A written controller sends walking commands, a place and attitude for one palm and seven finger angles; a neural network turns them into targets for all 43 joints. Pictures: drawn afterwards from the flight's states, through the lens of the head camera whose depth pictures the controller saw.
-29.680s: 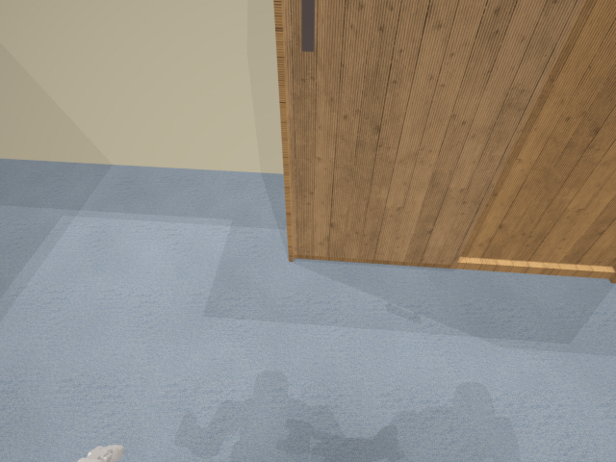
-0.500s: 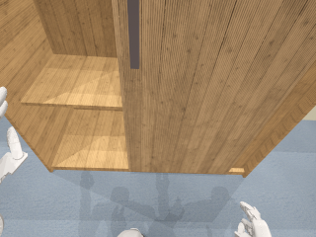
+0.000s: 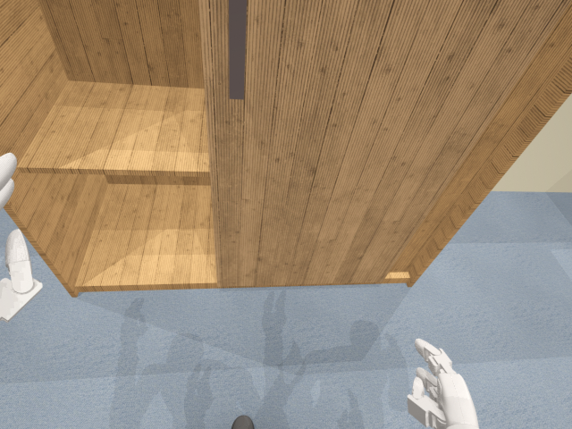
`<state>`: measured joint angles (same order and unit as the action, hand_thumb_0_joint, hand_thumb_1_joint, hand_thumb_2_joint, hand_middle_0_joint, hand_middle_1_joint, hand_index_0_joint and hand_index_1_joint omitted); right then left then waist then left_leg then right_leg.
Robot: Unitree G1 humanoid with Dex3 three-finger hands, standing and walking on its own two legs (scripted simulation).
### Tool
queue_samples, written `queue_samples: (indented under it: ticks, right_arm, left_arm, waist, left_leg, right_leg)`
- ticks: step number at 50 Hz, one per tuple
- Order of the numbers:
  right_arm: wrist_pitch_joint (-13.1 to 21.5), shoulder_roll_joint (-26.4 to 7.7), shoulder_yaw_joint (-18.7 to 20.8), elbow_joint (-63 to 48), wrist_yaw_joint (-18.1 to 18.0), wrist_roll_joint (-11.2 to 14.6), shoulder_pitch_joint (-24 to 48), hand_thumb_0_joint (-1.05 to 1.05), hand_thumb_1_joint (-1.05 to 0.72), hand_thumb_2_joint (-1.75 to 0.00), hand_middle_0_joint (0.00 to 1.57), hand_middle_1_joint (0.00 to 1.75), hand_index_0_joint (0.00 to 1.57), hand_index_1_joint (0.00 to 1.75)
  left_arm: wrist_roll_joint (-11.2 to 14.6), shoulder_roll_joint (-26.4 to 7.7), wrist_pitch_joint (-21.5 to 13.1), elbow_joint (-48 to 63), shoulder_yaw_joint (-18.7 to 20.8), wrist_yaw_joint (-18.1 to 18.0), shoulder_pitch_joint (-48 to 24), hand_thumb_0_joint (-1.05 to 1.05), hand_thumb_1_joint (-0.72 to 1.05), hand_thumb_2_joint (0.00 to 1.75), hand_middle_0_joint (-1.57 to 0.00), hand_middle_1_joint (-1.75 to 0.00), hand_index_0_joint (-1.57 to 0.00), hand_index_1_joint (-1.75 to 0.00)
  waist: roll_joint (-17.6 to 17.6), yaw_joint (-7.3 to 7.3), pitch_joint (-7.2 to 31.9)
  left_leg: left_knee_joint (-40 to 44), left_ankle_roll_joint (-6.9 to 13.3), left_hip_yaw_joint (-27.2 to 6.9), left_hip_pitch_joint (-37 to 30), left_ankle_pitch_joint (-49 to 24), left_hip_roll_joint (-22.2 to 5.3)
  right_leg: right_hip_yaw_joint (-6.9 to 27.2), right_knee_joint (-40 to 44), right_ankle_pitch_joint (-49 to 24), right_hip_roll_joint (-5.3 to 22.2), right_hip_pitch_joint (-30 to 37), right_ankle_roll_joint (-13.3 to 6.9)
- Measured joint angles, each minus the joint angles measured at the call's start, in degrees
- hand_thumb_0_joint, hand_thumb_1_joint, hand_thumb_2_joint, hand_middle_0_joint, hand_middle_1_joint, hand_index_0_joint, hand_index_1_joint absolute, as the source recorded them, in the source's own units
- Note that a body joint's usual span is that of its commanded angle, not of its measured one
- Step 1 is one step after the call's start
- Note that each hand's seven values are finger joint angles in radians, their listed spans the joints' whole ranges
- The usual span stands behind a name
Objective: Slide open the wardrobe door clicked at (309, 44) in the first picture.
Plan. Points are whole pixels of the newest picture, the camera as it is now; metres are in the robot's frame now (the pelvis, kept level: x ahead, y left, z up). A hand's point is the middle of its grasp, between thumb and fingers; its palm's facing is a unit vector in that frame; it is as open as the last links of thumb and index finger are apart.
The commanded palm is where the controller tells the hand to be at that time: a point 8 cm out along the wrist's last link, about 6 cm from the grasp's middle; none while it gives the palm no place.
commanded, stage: stop stepping back and stand still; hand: left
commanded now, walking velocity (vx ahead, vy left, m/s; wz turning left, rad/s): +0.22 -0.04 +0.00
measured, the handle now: (237, 7) +0.66 +0.15 +0.26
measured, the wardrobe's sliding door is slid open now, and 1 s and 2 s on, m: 0.50 0.50 0.50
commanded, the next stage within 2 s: let the arm hang, fingers relaxed in 1.10 s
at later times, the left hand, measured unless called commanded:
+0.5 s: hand out of the picture +0.15 +0.28 +0.17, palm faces +0.36 -0.79 -0.49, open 7.4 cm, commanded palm +0.10 +0.32 +0.17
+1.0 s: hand (3, 291) +0.20 +0.30 +0.15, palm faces +0.38 -0.80 -0.46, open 7.4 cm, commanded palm +0.14 +0.33 +0.17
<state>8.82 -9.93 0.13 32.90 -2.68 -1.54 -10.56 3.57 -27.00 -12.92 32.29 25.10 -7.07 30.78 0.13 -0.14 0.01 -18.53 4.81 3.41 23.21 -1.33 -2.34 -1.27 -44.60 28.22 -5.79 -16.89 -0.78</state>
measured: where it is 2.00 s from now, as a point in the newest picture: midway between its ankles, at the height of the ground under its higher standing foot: outside the picture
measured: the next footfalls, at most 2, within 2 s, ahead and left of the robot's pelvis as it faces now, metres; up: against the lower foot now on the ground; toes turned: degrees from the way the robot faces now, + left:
right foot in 0.10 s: -0.05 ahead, -0.12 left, +0.00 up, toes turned -2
left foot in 0.26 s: +0.04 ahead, +0.15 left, +0.00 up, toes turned +1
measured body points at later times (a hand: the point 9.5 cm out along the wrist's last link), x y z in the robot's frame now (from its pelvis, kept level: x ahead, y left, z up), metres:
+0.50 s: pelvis -0.05 +0.02 +0.00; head -0.06 +0.05 +0.44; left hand +0.13 +0.32 +0.19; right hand +0.05 -0.20 -0.10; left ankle -0.02 +0.12 -0.74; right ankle -0.06 -0.07 -0.73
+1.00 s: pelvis -0.01 +0.04 -0.01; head +0.00 +0.05 +0.44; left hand +0.18 +0.34 +0.18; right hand +0.17 -0.18 -0.08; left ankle +0.00 +0.15 -0.74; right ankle -0.06 -0.08 -0.74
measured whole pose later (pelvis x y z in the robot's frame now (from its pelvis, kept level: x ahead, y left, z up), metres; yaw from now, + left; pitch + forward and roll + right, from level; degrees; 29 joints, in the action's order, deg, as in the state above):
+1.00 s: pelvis -0.01 +0.04 -0.01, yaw -2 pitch +1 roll -1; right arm 8.5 -10.2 -1.5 33.9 -3.4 -0.4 -9.8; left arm 2.4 -23.6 -12.9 25.7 23.8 -8.1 30.0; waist -0.1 -0.3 0.3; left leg -31.2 0.6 2.8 17.2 15.4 -1.8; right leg -2.0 -27.5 17.6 -0.3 -11.3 0.2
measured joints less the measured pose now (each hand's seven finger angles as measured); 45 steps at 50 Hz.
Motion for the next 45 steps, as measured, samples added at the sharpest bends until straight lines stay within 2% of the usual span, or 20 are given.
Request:
queue_samples:
  ticks: [2,4,5,6,8,9,11,13,14,17,20,24,26,28,30,31,35,37,40,45]
  right_arm:
    - [-0.20,-0.16,0.09,0.00,-0.23,-0.04,-1.19,0.01,-0.90,-0.90,0.20,0.30,0.21,0.30]
    - [-0.77,-0.17,-0.09,-0.29,-0.44,-0.07,-2.01,0.01,-0.90,-0.90,0.20,0.30,0.21,0.30]
    - [-1.11,-0.50,-0.29,-0.45,-0.46,-0.19,-1.85,0.01,-0.90,-0.90,0.20,0.30,0.21,0.30]
    - [-1.65,-1.39,-0.27,0.44,-0.51,-0.50,-1.26,0.01,-0.90,-0.90,0.20,0.30,0.21,0.30]
    - [-2.88,-2.43,0.04,3.35,-0.71,-0.29,-1.80,0.01,-0.90,-0.90,0.20,0.30,0.21,0.30]
    - [-3.25,-2.52,0.06,4.57,-1.00,0.08,-2.80,0.01,-0.90,-0.90,0.20,0.30,0.21,0.30]
    - [-3.38,-2.68,-0.10,6.04,-1.73,0.60,-5.04,0.01,-0.90,-0.90,0.20,0.30,0.21,0.30]
    - [-2.73,-3.60,-0.03,5.88,-2.50,1.02,-6.77,0.01,-0.90,-0.90,0.20,0.30,0.21,0.30]
    - [-2.50,-3.34,0.11,6.23,-2.84,1.17,-6.47,0.01,-0.90,-0.90,0.20,0.30,0.21,0.30]
    - [-1.56,-0.74,-0.45,6.63,-2.50,0.56,-5.56,0.01,-0.90,-0.90,0.20,0.30,0.21,0.30]
    - [-0.01,1.39,-1.54,5.67,-1.17,-0.02,-7.19,0.01,-0.90,-0.90,0.20,0.30,0.21,0.30]
    - [-0.20,1.57,-2.34,4.46,-0.57,-0.17,-9.48,0.01,-0.90,-0.90,0.20,0.30,0.21,0.30]
    - [-1.13,1.14,-2.11,3.98,-0.78,-0.36,-9.66,0.01,-0.89,-0.90,0.21,0.30,0.21,0.30]
    - [-2.25,-0.09,-1.41,5.09,-0.81,-0.35,-8.24,0.01,-0.89,-0.90,0.21,0.31,0.21,0.30]
    - [-2.71,-1.32,-0.79,6.96,-0.74,0.12,-7.08,0.01,-0.89,-0.90,0.21,0.31,0.21,0.30]
    - [-2.80,-1.80,-0.62,7.51,-0.76,0.34,-6.74,0.01,-0.90,-0.90,0.21,0.30,0.21,0.30]
    - [-1.76,-3.67,0.06,7.10,-1.63,0.56,-5.54,0.01,-0.90,-0.90,0.20,0.30,0.21,0.30]
    - [-1.38,-3.41,0.52,6.97,-2.04,0.76,-4.15,0.01,-0.90,-0.90,0.20,0.30,0.21,0.30]
    - [-0.20,-2.23,0.35,5.04,-2.15,0.53,-2.67,0.01,-0.90,-0.90,0.20,0.30,0.21,0.30]
    - [0.96,-0.55,-0.91,1.96,-1.02,0.76,-0.55,0.01,-0.90,-0.90,0.20,0.30,0.21,0.30]
  left_arm:
    - [0.10,-0.12,0.69,0.01,-0.23,-0.34,0.96,0.02,0.88,0.90,-0.21,-0.30,-0.22,-0.31]
    - [0.13,-1.38,1.61,0.24,0.58,-0.75,1.80,0.01,0.88,0.90,-0.21,-0.30,-0.22,-0.31]
    - [0.15,-1.97,1.76,0.73,1.39,-0.93,2.17,0.01,0.88,0.90,-0.21,-0.30,-0.22,-0.30]
    - [0.07,-1.17,1.86,0.64,1.21,-0.87,1.88,0.01,0.88,0.90,-0.21,-0.30,-0.22,-0.30]
    - [-0.17,0.98,2.22,-0.90,-0.70,-0.63,0.44,0.01,0.88,0.90,-0.21,-0.30,-0.22,-0.31]
    - [-0.43,2.01,2.32,-2.23,-1.63,-0.72,-0.49,0.01,0.88,0.90,-0.21,-0.30,-0.22,-0.31]
    - [-1.15,3.97,2.69,-5.33,-2.87,-1.27,-2.67,0.01,0.88,0.90,-0.21,-0.30,-0.22,-0.31]
    - [-1.50,5.51,3.40,-7.42,-3.45,-1.82,-5.40,0.01,0.88,0.90,-0.21,-0.30,-0.22,-0.31]
    - [-1.51,5.76,3.65,-8.41,-3.21,-2.06,-6.81,0.01,0.88,0.90,-0.21,-0.30,-0.22,-0.31]
    - [-0.96,4.84,4.37,-8.70,-1.10,-1.93,-6.12,0.01,0.89,0.90,-0.21,-0.30,-0.21,-0.30]
    - [-1.10,3.02,3.52,-4.95,-0.25,-1.42,-1.76,0.02,0.89,0.90,-0.21,-0.30,-0.21,-0.30]
    - [-1.88,1.00,1.35,-2.14,-0.14,-1.14,3.09,0.02,0.89,0.90,-0.21,-0.30,-0.21,-0.30]
    - [-2.29,-0.42,0.68,-3.08,0.61,-1.17,3.42,0.01,0.89,0.90,-0.21,-0.30,-0.21,-0.30]
    - [-2.23,0.06,0.42,-5.47,0.54,-1.08,1.70,0.01,0.88,0.90,-0.21,-0.30,-0.22,-0.31]
    - [-2.19,1.84,0.47,-8.16,-0.29,-1.23,-0.49,0.01,0.88,0.90,-0.21,-0.30,-0.22,-0.31]
    - [-2.20,2.94,0.67,-9.06,-0.63,-1.37,-1.18,0.01,0.88,0.90,-0.21,-0.30,-0.22,-0.31]
    - [-2.08,6.43,1.22,-8.72,-2.14,-1.83,-2.77,0.01,0.88,0.90,-0.21,-0.30,-0.22,-0.31]
    - [-2.11,6.78,1.11,-8.00,-2.59,-1.60,-3.21,0.01,0.88,0.90,-0.21,-0.30,-0.22,-0.30]
    - [-2.34,5.59,0.47,-6.84,-1.98,-1.32,-3.29,0.02,0.88,0.90,-0.21,-0.30,-0.22,-0.30]
    - [-1.94,3.14,-0.84,-5.57,-0.30,-1.34,-2.48,0.02,0.88,0.90,-0.21,-0.30,-0.22,-0.30]
  waist:
    - [-0.33,0.33,1.45]
    - [1.70,0.07,2.59]
    - [3.27,-0.92,2.90]
    - [2.70,-1.98,2.60]
    - [1.56,-2.76,3.26]
    - [1.72,-2.85,4.17]
    - [2.13,-2.23,5.92]
    - [1.10,-0.45,6.52]
    - [1.66,0.51,5.61]
    - [3.52,2.26,3.08]
    - [3.24,3.48,2.25]
    - [0.65,3.16,2.67]
    - [0.36,2.53,3.24]
    - [-0.84,1.32,2.50]
    - [-1.33,0.47,2.03]
    - [-1.13,0.16,1.98]
    - [-0.82,0.40,1.14]
    - [0.45,0.06,0.52]
    - [1.56,0.13,0.19]
    - [0.83,0.12,-0.22]
  left_leg:
    - [1.54,-1.42,-0.29,0.45,1.54,0.45]
    - [-0.88,-4.03,1.06,2.93,7.36,2.30]
    - [-6.39,-5.27,2.05,6.07,11.68,3.30]
    - [-14.57,-5.95,0.97,8.56,14.58,3.01]
    - [-28.20,-6.48,-1.81,9.65,18.31,3.19]
    - [-30.97,-6.21,-2.19,8.28,19.49,3.14]
    - [-28.07,-5.25,-2.21,2.91,21.06,2.15]
    - [-19.20,-3.98,-3.46,-2.56,21.41,0.82]
    - [-19.55,-3.18,-3.41,-2.13,20.27,1.71]
    - [-18.09,-2.18,-1.69,-3.60,18.41,2.69]
    - [-12.45,-2.35,-1.67,-6.26,15.29,1.90]
    - [-10.49,-2.85,-1.88,-6.92,14.72,0.60]
    - [-14.67,-3.12,-1.39,-4.36,18.49,1.17]
    - [-22.50,-3.80,-1.85,-1.32,22.62,1.17]
    - [-29.06,-4.23,-2.21,0.52,24.53,1.27]
    - [-29.53,-4.25,-2.02,0.49,24.67,1.17]
    - [-18.37,-3.68,-2.18,-4.02,17.79,0.11]
    - [-18.95,-3.57,-1.41,-4.63,18.53,0.93]
    - [-17.06,-3.50,-0.83,-5.46,18.67,1.58]
    - [-13.94,-3.98,-1.04,-5.76,17.16,0.91]
  right_leg:
    - [-1.80,7.46,0.73,0.00,4.42,-0.87]
    - [-1.77,18.05,0.49,1.48,9.17,-2.48]
    - [-0.15,22.00,-0.45,3.02,9.52,-3.77]
    - [0.23,21.57,-6.97,3.24,8.12,-3.72]
    - [0.36,18.27,-10.25,3.35,6.93,-2.18]
    - [0.47,17.48,-9.73,3.78,6.93,-1.37]
    - [0.32,16.14,-8.51,4.64,6.74,0.23]
    - [-1.16,12.02,-6.32,4.96,4.81,1.07]
    - [-0.82,8.97,-4.79,5.56,3.44,1.05]
    - [1.79,-1.95,-1.00,4.44,-1.62,0.45]
    - [-0.31,-2.99,-3.13,3.33,-3.78,0.28]
    - [-4.57,11.01,-4.66,3.19,1.16,-0.11]
    - [-3.59,16.37,-5.16,3.75,3.31,-1.74]
    - [-3.44,15.49,-12.78,3.80,2.25,-2.33]
    - [-3.25,13.80,-12.40,4.19,2.42,-1.67]
    - [-2.99,13.37,-11.46,4.54,2.77,-1.21]
    - [-3.28,9.90,-7.90,5.54,3.45,0.39]
    - [-2.47,9.15,-7.55,6.45,3.85,1.16]
    - [-1.30,10.35,-7.52,6.82,4.23,1.29]
    - [-1.21,15.49,-9.81,5.88,5.43,1.07]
